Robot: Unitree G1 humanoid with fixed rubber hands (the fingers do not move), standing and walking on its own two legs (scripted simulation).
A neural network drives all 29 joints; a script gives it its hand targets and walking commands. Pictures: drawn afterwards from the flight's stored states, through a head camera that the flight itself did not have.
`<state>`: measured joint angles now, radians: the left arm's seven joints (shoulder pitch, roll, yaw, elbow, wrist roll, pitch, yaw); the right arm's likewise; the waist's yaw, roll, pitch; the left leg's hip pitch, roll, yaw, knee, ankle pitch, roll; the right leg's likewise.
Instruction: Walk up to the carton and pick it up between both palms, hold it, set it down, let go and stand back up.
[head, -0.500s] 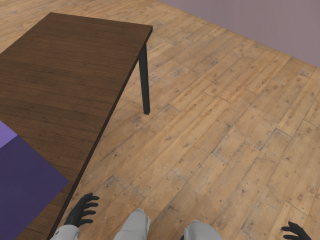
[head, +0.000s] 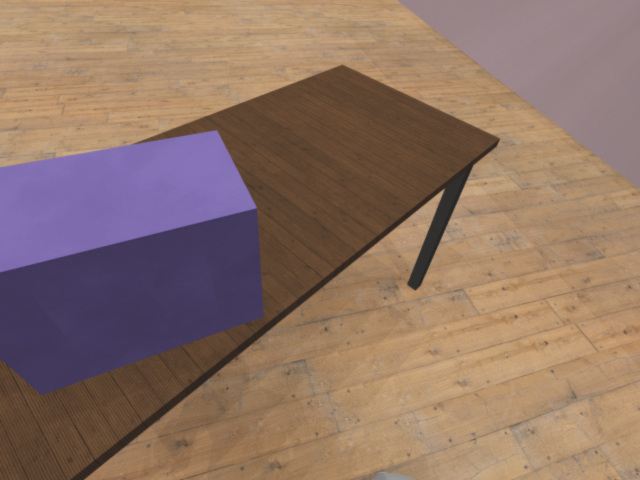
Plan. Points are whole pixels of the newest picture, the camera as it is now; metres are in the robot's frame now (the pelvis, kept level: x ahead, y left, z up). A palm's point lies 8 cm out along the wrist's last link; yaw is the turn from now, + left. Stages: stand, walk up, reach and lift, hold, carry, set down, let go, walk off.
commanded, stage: walk up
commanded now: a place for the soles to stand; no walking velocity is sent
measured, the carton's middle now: (132, 257) +0.39 +0.29 +0.04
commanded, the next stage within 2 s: none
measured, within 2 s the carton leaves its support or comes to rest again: neither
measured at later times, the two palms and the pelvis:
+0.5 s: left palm out of the picture -0.04 +0.27 -0.10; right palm (460, 385) +0.29 -0.20 -0.10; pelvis +0.04 -0.02 -0.01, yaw +25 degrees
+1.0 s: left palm out of the picture -0.03 +0.25 -0.09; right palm (420, 345) +0.36 -0.15 -0.11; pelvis +0.08 -0.02 -0.01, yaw +43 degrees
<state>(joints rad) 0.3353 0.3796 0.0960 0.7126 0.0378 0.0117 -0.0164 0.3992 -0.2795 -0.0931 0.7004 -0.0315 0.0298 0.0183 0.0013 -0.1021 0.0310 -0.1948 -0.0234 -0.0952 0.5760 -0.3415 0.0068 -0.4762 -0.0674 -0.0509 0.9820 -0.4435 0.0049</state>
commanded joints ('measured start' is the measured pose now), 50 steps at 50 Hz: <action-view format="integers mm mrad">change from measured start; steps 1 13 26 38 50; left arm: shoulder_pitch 14 7 -1 46 -17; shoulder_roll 22 75 138 53 93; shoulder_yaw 5 -7 -14 -25 -12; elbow -77 -123 -119 -180 -163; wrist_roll -12 23 -5 -26 14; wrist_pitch -30 -52 -11 6 -29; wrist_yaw -8 43 18 23 47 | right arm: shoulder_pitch -145 -94 -113 -176 -143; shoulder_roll -201 -165 -110 -170 -129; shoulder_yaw -38 -35 0 -5 -5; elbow -128 -123 -124 -158 -148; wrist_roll -5 -30 10 3 -15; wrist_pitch -36 7 -37 -13 9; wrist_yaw -11 -5 6 -35 -11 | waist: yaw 34 29 -29 -18 20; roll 326 -2 -44 314 -70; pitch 136 121 -58 -22 26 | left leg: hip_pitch -195 -384 -21 -169 -391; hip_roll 159 97 12 166 -26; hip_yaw -232 -23 169 -313 -10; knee -295 635 6 -189 551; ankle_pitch -90 -95 119 70 -178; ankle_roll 153 -52 -12 210 -65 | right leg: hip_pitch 29 232 216 65 290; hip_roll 19 -305 -287 -6 -285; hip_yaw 42 284 -155 37 182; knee -119 -728 -395 -92 -582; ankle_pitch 102 36 382 -77 362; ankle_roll -2 -159 -127 2 -210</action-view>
